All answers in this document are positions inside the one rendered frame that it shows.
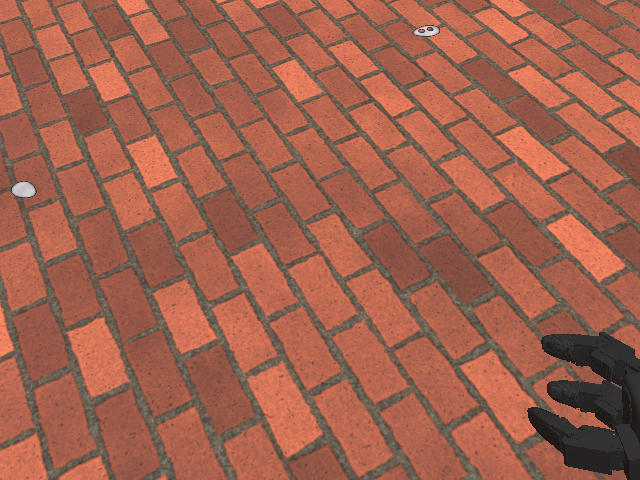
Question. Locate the right robot hand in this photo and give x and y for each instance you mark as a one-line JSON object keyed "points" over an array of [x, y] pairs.
{"points": [[587, 447]]}

